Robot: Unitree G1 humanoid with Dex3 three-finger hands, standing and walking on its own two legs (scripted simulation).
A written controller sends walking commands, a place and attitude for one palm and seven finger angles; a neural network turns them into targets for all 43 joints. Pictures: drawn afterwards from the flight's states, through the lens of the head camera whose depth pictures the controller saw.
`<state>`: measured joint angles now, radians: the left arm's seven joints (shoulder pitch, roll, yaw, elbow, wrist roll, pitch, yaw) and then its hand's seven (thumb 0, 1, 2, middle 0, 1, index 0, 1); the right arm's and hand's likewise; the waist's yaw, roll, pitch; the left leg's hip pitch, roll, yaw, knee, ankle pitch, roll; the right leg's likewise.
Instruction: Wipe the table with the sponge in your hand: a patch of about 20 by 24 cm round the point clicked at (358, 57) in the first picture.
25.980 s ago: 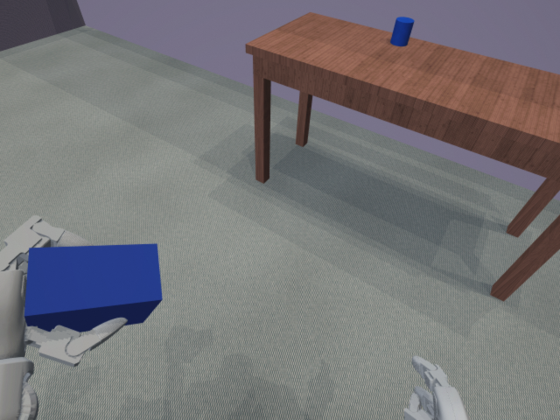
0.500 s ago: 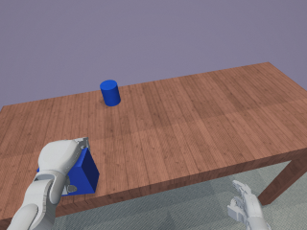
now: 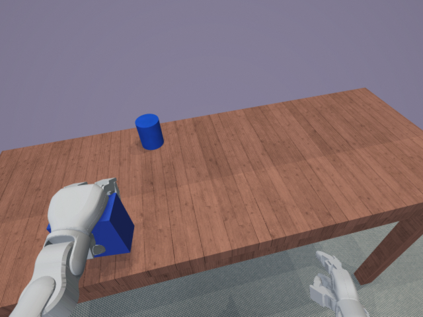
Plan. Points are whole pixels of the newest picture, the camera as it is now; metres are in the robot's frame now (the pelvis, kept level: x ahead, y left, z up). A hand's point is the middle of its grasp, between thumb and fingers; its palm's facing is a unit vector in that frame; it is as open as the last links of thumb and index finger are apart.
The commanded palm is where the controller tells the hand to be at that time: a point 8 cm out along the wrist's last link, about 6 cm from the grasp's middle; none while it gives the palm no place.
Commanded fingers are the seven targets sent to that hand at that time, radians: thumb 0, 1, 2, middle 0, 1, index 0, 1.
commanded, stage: move the sponge above the wiping area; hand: left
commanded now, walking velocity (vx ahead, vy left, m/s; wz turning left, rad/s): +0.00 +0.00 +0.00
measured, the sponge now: (99, 232) +0.23 +0.28 +0.03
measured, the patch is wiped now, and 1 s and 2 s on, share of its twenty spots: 0.00 0.00 0.00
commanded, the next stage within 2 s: lower the sponge onto the table in 0.94 s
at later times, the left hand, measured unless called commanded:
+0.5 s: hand (83, 209) +0.24 +0.29 +0.10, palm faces +0.16 -0.03 -0.99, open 10.4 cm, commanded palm +0.20 +0.29 +0.14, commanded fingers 0.00 0.10 1.30 -1.20 -1.60 -1.20 -1.60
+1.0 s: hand (78, 196) +0.26 +0.30 +0.11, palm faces +0.18 -0.05 -0.98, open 10.4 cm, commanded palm +0.21 +0.29 +0.14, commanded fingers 0.00 0.10 1.30 -1.20 -1.60 -1.20 -1.60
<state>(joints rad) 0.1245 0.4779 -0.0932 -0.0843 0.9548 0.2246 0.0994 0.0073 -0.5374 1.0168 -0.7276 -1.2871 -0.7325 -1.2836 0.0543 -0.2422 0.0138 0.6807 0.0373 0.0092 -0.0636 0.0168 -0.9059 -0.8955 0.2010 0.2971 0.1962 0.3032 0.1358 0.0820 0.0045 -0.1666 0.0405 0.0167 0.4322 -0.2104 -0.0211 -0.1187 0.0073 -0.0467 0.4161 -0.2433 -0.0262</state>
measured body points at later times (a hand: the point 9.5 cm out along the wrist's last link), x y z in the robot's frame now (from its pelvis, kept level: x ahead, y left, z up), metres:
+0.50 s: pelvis +0.00 -0.01 +0.00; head -0.02 -0.04 +0.45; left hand +0.23 +0.28 +0.15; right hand +0.24 -0.20 -0.08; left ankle +0.02 +0.13 -0.74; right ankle -0.01 -0.11 -0.74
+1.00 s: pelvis -0.01 +0.00 +0.00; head -0.02 -0.04 +0.45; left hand +0.24 +0.30 +0.16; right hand +0.23 -0.20 -0.09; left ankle +0.02 +0.13 -0.74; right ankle -0.01 -0.11 -0.74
